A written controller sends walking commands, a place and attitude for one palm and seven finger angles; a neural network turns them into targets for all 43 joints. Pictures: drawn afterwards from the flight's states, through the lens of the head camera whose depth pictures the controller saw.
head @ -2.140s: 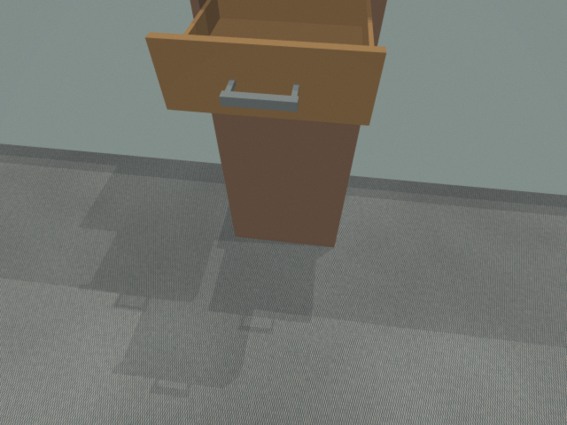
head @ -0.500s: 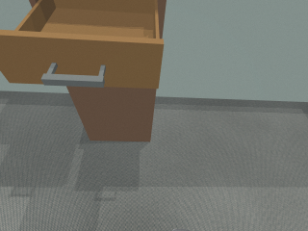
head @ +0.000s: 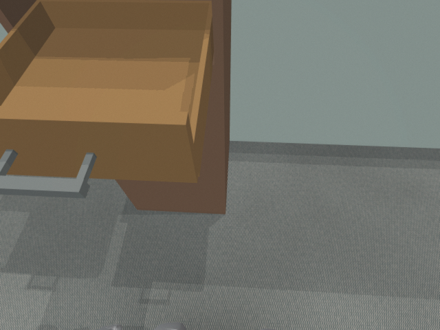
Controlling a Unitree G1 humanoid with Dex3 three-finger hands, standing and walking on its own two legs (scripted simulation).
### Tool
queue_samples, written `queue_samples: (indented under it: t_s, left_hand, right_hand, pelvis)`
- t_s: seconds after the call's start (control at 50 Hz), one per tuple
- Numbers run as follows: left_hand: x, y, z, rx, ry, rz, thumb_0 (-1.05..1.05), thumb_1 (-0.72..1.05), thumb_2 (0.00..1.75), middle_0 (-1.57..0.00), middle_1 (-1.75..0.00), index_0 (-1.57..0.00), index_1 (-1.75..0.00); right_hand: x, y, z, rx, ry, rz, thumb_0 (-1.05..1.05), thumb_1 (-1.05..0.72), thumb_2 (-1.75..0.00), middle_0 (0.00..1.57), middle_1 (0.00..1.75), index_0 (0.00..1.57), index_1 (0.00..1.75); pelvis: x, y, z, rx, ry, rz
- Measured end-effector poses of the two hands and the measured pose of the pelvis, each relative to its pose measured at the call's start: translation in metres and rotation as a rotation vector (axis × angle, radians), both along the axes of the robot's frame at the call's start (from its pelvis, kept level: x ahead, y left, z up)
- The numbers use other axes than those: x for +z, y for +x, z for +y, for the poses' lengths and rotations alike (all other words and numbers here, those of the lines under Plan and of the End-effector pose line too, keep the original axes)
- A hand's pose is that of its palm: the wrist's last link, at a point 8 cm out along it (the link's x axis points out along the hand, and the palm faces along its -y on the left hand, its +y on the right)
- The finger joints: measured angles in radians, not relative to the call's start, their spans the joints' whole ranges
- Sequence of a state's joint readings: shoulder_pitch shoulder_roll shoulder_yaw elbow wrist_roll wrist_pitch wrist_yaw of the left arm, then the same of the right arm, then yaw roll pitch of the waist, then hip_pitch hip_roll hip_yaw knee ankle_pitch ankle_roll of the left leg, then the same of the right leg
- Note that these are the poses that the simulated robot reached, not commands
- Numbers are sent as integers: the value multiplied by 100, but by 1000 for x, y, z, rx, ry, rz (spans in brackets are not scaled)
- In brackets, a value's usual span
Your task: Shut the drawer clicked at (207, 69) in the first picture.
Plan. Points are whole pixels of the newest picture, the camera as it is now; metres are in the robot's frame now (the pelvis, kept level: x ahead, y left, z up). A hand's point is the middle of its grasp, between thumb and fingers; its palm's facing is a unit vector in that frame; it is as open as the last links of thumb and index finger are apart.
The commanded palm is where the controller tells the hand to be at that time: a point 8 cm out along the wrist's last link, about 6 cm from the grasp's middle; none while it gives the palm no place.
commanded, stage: come to a stop and stand still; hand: left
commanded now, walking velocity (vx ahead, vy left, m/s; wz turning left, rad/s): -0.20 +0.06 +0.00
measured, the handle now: (42, 172) +0.29 +0.25 +0.17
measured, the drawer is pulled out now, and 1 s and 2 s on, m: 0.29 0.29 0.29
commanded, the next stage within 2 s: look again from close up in 0.70 s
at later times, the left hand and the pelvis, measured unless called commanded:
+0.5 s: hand out of the picture +0.00 +0.21 -0.18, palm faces +0.02 -0.97 -0.23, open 7.4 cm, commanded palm none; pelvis +0.03 +0.02 +0.00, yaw -2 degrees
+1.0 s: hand out of the picture +0.11 +0.21 -0.15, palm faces -0.08 -0.96 -0.26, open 7.3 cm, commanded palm none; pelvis +0.02 +0.02 +0.00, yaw -4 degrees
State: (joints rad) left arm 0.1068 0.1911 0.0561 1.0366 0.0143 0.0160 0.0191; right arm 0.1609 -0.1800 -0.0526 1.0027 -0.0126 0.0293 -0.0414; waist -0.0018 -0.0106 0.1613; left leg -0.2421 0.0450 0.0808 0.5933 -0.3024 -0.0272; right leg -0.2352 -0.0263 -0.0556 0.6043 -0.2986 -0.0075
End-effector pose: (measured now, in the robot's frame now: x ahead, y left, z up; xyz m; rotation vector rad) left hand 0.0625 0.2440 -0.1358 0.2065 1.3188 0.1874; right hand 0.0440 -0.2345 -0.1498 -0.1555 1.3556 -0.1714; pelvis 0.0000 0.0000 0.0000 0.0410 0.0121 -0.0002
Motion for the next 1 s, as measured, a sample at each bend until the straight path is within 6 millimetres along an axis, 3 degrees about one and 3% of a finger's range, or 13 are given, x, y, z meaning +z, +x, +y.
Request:
queue_samples:
  t_s: [0.08,0.22,0.32,0.42,0.48,0.56,0.68,0.82,1.0]
  left_hand:
    - [16,-4,-6,13,37,-5,1,91,90,-20,-30,-21,-30]
    - [31,-31,-12,26,58,98,1,91,90,-21,-30,-21,-30]
    - [28,-54,-9,57,45,147,1,91,90,-21,-30,-21,-30]
    - [14,-69,-1,61,3,202,1,91,90,-21,-30,-21,-30]
    - [-3,-67,9,56,-24,213,1,91,90,-21,-30,-21,-30]
    - [-13,-48,19,46,-27,169,1,91,90,-20,-30,-20,-30]
    - [-8,-8,21,-11,-22,48,1,91,90,-20,-30,-20,-30]
    - [7,21,11,-90,-16,-17,1,91,90,-20,-30,-20,-30]
    - [15,41,11,-142,4,-134,1,91,90,-20,-30,-20,-30]
  right_hand:
    - [3,31,-16,8,10,-20,0,-91,-90,20,30,20,30]
    - [19,81,-31,25,7,-109,0,-91,-90,20,30,19,30]
    - [23,100,-26,60,-8,-130,0,-91,-90,20,30,19,29]
    - [27,107,-8,73,-24,-147,0,-91,-90,20,30,19,29]
    - [22,101,2,70,-46,-171,0,-91,-90,20,30,19,30]
    - [19,74,17,71,-53,-110,0,-91,-90,20,30,19,30]
    - [10,29,30,24,-2,-36,0,-91,-90,20,30,20,30]
    - [13,-13,19,-69,9,1,0,-92,-90,20,30,20,30]
    - [6,-36,23,-82,13,-60,0,-91,-90,20,30,19,30]
  pelvis:
    - [8,6,-10,-4,27,2]
    - [21,13,-15,-32,45,18]
    - [20,19,-9,-31,29,6]
    - [14,26,4,-33,11,-6]
    - [1,31,17,-33,-28,-9]
    - [-1,29,22,-37,-11,-28]
    - [1,23,20,-42,-10,-33]
    - [9,27,18,-54,-35,-36]
    - [4,21,25,-68,-40,-64]
